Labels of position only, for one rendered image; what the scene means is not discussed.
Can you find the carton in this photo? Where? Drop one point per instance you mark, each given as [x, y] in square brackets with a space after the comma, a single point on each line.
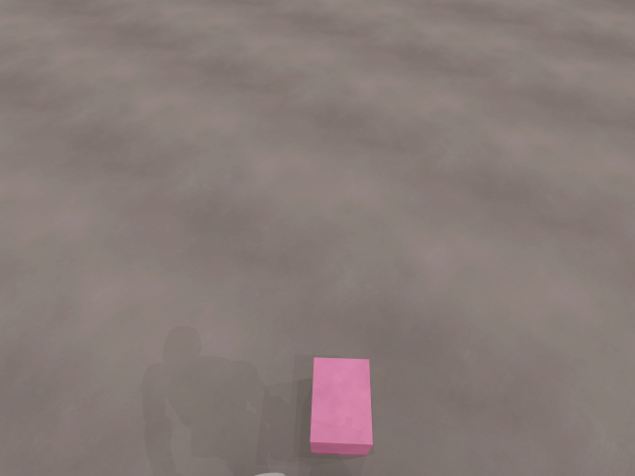
[341, 407]

